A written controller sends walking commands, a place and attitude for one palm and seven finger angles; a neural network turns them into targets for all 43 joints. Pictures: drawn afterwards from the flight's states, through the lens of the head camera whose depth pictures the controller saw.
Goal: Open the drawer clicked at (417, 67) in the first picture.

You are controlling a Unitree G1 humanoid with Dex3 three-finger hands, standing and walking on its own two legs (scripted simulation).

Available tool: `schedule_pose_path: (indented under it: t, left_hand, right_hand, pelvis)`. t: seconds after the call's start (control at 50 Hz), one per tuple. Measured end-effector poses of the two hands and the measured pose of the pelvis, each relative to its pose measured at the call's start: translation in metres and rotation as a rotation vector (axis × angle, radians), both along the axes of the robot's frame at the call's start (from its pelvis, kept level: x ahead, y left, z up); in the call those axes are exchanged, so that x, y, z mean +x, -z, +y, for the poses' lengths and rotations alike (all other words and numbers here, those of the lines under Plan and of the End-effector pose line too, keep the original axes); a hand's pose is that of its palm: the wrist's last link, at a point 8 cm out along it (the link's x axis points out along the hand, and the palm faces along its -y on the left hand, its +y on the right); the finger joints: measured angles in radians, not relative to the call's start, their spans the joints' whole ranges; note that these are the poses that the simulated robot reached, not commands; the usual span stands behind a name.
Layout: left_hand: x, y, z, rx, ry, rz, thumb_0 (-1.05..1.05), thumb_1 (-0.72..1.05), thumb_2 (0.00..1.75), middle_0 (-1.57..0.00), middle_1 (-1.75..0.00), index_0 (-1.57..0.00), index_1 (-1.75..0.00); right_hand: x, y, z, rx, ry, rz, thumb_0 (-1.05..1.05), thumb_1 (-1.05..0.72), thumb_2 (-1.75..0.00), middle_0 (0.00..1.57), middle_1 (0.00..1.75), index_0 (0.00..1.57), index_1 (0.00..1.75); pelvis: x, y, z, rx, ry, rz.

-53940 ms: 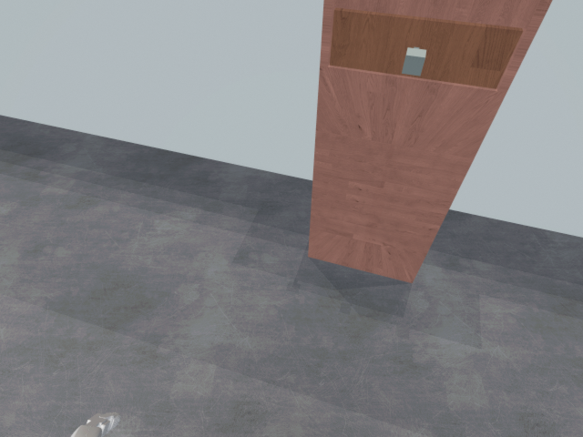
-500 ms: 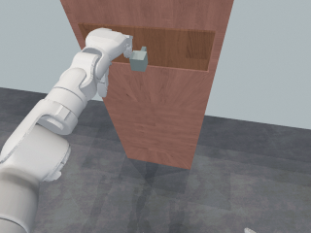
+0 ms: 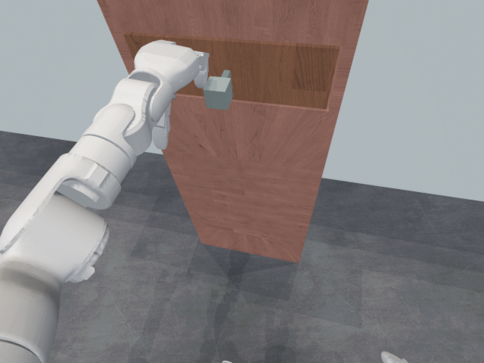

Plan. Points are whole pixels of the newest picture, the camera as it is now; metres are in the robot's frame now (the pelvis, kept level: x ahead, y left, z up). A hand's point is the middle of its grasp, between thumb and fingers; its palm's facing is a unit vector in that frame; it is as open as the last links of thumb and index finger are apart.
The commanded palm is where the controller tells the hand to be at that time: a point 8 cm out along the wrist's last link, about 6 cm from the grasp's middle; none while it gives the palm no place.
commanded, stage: move the hooked fingers above the handle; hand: left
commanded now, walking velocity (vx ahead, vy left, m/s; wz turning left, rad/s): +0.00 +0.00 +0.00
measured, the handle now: (221, 86) +0.55 +0.09 +0.14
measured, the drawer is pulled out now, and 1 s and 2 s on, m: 0.00 0.00 0.00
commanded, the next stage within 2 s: lift the fingers back up to retry in 1.84 s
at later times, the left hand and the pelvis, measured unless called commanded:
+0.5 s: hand (173, 96) +0.49 +0.15 +0.17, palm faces -0.07 +0.12 -0.99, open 13.1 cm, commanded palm +0.52 +0.07 +0.28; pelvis +0.00 +0.00 +0.00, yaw +0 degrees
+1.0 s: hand (173, 96) +0.49 +0.15 +0.17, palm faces -0.08 +0.11 -0.99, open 13.1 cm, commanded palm +0.52 +0.07 +0.28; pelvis +0.00 +0.00 +0.00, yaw +0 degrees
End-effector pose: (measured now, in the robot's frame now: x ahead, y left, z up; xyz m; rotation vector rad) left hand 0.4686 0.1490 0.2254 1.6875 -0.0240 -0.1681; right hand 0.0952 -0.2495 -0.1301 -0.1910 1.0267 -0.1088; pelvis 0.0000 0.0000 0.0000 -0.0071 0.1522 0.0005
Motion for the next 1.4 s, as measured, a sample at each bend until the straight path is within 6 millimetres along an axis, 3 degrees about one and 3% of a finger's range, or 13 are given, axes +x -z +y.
schedule_pose_path:
  t: [0.82, 1.4]
  left_hand:
    - [0.0003, 0.0005, -0.0002, -0.011, -0.008, -0.012, 0.0, -0.49, 0.31, -0.32, -1.2, -0.49, -1.18]
    - [0.0006, 0.0, -0.0005, -0.019, -0.019, -0.005, 0.0, -0.49, 0.31, -0.32, -1.2, -0.48, -1.18]
  right_hand:
    - [-0.0099, 0.0001, 0.0031, -0.012, 0.013, 0.008, 0.01, -0.91, -0.9, 0.2, 0.3, 0.2, 0.3]
    - [-0.0012, -0.0003, -0.0009, -0.017, -0.003, -0.002, 0.01, -0.91, -0.9, 0.2, 0.3, 0.2, 0.29]
  pelvis:
    - [-0.004, 0.0006, 0.0048, -0.001, 0.005, 0.002]
    - [-0.002, 0.0007, 0.0004, 0.002, -0.002, 0.002]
